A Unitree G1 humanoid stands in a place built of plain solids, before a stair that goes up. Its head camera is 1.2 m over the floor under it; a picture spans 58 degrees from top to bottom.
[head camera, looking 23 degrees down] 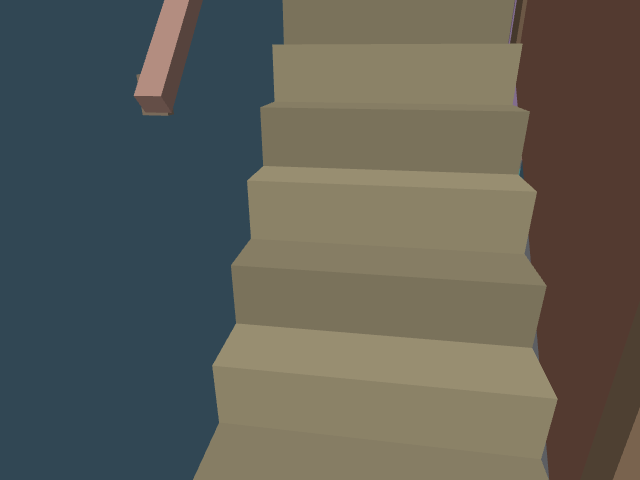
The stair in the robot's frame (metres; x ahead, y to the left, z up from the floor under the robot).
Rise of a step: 0.21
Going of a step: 0.21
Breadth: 0.90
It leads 8 degrees to the right of straight ahead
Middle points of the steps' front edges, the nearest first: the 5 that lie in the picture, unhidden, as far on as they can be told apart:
0.90 -0.15 0.41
1.11 -0.18 0.62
1.31 -0.21 0.83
1.52 -0.24 1.04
1.72 -0.26 1.24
